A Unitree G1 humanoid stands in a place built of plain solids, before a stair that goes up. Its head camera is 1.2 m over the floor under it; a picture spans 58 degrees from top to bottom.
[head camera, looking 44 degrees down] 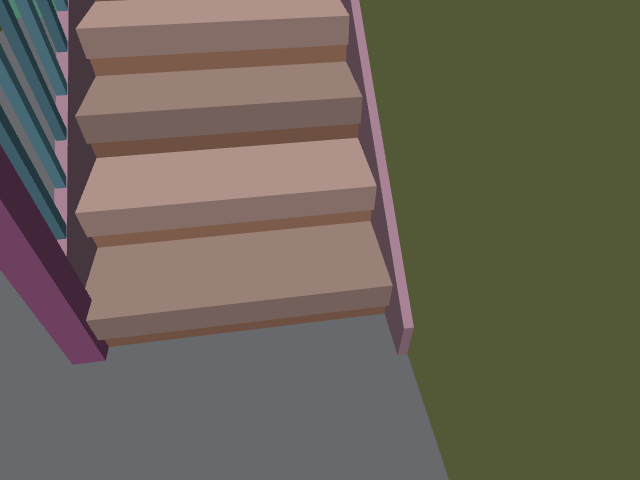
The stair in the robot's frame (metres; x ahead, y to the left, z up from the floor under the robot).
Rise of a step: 0.18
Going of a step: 0.27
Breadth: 0.93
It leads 8 degrees to the left of straight ahead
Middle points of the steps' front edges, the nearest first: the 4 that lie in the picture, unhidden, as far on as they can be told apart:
0.79 0.22 0.18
1.06 0.28 0.35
1.33 0.32 0.53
1.59 0.36 0.70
